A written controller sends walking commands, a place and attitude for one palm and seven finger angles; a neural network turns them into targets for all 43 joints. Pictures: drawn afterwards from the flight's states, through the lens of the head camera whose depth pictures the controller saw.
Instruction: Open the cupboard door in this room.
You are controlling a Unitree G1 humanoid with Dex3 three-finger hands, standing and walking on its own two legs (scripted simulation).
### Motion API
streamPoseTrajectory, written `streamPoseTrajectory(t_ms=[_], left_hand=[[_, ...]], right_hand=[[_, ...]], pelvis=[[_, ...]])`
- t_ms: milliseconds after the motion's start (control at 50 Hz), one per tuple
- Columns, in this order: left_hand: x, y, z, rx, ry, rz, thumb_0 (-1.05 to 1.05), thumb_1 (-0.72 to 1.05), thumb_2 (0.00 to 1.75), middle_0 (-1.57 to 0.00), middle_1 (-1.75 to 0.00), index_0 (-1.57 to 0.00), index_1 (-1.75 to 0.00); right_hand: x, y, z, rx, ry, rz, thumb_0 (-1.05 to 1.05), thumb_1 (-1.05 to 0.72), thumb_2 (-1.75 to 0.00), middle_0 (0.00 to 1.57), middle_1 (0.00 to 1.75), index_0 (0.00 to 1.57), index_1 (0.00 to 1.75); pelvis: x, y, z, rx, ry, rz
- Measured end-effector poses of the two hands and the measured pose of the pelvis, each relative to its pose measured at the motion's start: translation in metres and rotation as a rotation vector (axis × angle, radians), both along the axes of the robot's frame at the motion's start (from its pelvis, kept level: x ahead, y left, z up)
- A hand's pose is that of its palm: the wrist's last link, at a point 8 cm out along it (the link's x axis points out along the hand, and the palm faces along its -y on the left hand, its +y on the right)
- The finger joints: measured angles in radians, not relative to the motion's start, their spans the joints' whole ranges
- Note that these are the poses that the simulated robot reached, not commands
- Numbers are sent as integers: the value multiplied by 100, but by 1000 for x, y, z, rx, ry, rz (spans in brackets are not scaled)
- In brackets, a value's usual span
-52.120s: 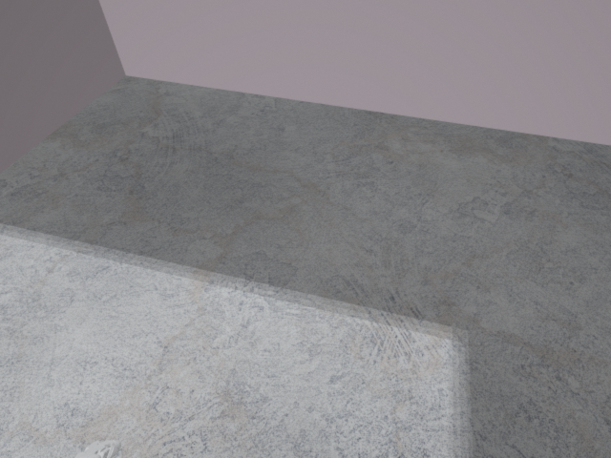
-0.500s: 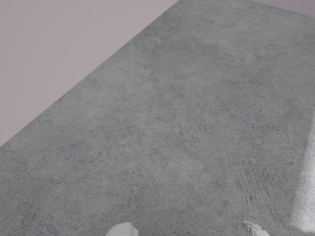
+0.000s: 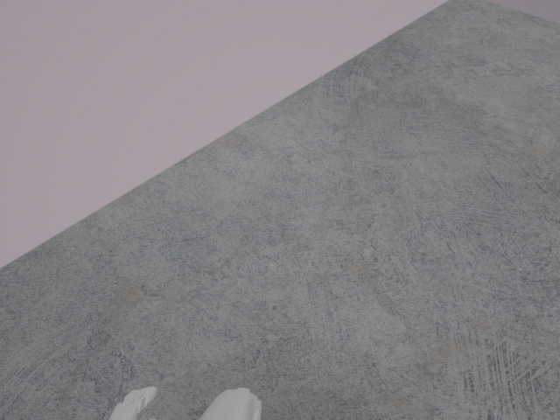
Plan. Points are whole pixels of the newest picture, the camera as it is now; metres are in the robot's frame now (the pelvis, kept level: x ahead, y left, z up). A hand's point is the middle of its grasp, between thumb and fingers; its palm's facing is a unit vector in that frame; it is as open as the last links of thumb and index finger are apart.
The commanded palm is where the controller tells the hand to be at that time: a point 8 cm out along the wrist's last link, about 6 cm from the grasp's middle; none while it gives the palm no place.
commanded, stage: turn to face it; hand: left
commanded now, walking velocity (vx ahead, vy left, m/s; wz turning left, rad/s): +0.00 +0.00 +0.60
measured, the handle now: out of the picture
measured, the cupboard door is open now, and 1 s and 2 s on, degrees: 42 42 42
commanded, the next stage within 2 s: none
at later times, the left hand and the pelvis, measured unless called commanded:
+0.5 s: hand out of the picture +0.03 +0.25 -0.16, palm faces +0.32 -0.91 -0.27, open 7.3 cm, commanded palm none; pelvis +0.01 +0.01 +0.01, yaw +18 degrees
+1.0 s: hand out of the picture -0.05 +0.17 -0.18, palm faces +0.62 -0.75 -0.22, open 7.3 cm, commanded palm none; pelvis +0.04 -0.01 -0.01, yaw +39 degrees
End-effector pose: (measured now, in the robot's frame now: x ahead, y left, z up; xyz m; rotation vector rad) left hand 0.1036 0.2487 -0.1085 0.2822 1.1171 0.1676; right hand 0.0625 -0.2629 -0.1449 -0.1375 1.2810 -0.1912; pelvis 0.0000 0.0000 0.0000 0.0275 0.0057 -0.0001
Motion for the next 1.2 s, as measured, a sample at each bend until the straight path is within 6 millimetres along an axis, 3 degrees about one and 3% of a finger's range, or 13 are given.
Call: streamPoseTrajectory(t_ms=[160,260,320,420,520,640,760,900,1040,1100,1200], left_hand=[[-46,-12,-12,-76,68,127,0,91,90,-20,-30,-21,-30],[-82,8,-37,-110,105,237,0,91,90,-21,-30,-21,-30],[-98,24,-45,-98,149,289,0,91,90,-21,-30,-21,-30],[-100,38,-30,-74,124,351,1,91,90,-20,-30,-20,-30],[-90,37,-13,-41,66,381,1,91,90,-20,-30,-20,-30],[-81,15,-5,11,-3,418,0,91,90,-20,-30,-20,-30],[-104,-19,1,-16,35,499,0,91,90,-20,-30,-21,-30],[-143,-44,-13,-94,84,628,0,91,90,-20,-30,-21,-30],[-197,-37,-44,-130,150,771,0,91,90,-21,-30,-21,-30],[-202,-29,-37,-110,146,815,1,91,90,-20,-30,-21,-30],[-192,-19,-17,-63,76,849,1,91,90,-20,-30,-20,-30]], right_hand=[[44,7,19,-13,-10,131,0,-91,-90,20,30,19,30],[86,31,20,-49,-78,250,0,-91,-90,20,30,19,30],[100,44,23,-67,-114,300,0,-90,-90,20,30,20,30],[102,52,29,-70,-92,351,0,-90,-90,20,30,20,30],[105,49,24,-44,-52,387,0,-90,-90,20,30,20,30],[121,30,1,-5,-14,418,0,-90,-90,20,30,20,30],[151,30,7,2,0,488,0,-90,-90,20,30,20,30],[194,67,19,-2,-33,634,0,-91,-90,20,30,19,30],[229,122,21,-23,-159,784,0,-91,-90,20,30,20,30],[229,129,26,-30,-160,817,0,-90,-90,20,30,20,30],[227,130,24,-18,-109,860,0,-90,-90,20,30,20,30]], pelvis=[[6,-4,8,16,1,117],[8,10,-7,-17,8,189],[6,14,-10,-16,8,222],[9,12,1,-32,13,272],[15,3,5,-37,17,324],[27,-22,-4,-19,21,400],[34,-31,6,9,3,490],[40,-28,8,23,3,597],[36,-12,-12,0,-2,689],[37,-12,-6,-11,-2,720],[45,-17,2,-24,-1,772]])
